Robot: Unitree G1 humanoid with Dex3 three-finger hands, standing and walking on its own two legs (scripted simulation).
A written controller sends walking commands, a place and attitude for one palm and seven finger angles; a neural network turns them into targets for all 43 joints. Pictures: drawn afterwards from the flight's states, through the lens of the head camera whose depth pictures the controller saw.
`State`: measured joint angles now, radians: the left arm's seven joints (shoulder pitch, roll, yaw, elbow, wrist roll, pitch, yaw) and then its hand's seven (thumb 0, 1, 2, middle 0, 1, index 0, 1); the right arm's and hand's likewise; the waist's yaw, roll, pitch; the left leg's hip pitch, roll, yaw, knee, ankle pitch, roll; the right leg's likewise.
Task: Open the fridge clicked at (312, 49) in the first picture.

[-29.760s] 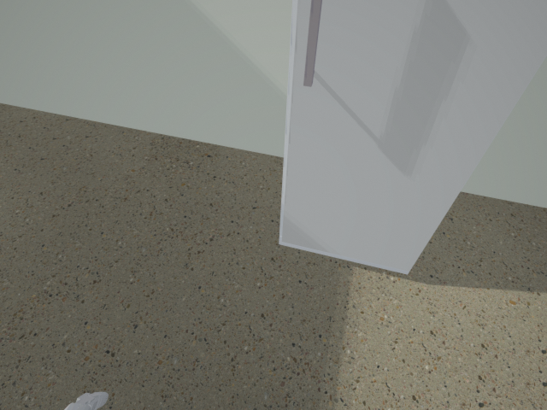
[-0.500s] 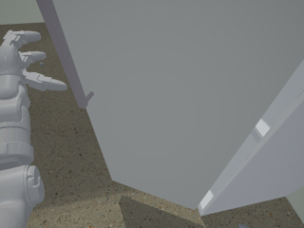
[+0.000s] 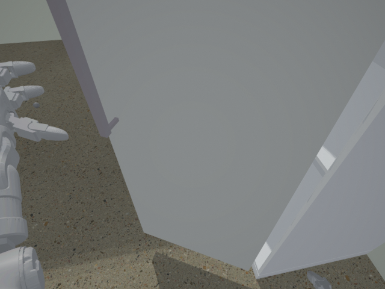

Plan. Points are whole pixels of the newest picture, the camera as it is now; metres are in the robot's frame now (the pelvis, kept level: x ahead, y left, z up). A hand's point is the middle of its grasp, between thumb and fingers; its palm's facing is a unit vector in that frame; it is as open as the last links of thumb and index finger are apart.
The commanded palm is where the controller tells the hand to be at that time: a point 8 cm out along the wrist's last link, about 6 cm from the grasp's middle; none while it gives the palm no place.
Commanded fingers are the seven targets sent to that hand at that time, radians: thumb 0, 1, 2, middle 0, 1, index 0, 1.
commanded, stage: slip the hand off the handle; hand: left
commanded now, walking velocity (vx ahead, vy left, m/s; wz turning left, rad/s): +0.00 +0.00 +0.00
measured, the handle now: (85, 54) +0.47 +0.24 +0.27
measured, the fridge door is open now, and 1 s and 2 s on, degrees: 60 60 60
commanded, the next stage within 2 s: draw the hand back to the body in 0.30 s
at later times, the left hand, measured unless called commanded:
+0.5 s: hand (19, 131) +0.30 +0.30 +0.22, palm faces +0.33 -0.94 -0.08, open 14.7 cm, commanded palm +0.26 +0.34 +0.22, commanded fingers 0.00 -0.55 0.20 -0.25 -1.15 -0.25 -1.15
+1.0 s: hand (6, 173) +0.24 +0.29 +0.20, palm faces +0.34 -0.93 -0.17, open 14.3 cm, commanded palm +0.19 +0.33 +0.20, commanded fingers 0.00 -0.19 0.38 -0.24 -0.94 -0.24 -0.94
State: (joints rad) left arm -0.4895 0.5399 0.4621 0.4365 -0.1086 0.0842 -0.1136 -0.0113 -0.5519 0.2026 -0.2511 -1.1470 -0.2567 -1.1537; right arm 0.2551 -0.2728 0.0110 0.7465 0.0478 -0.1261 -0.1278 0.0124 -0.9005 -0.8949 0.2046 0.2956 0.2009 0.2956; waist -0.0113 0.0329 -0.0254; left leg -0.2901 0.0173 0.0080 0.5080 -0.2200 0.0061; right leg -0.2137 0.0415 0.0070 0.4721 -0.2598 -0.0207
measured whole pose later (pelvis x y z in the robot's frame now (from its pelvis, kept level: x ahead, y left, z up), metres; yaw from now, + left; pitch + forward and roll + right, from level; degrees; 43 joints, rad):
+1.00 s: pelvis -0.02 +0.01 +0.00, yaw +2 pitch -7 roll -1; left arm -0.03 0.44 0.40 -0.13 -0.23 0.23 -0.13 -0.01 -0.47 0.24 -0.25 -1.10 -0.25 -1.10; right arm 0.13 -0.25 0.07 0.71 0.04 -0.21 -0.14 0.01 -0.90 -0.90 0.20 0.30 0.20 0.30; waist 0.07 0.04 0.01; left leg -0.16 0.00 -0.02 0.47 -0.19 0.01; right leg -0.06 0.03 -0.02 0.41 -0.23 -0.01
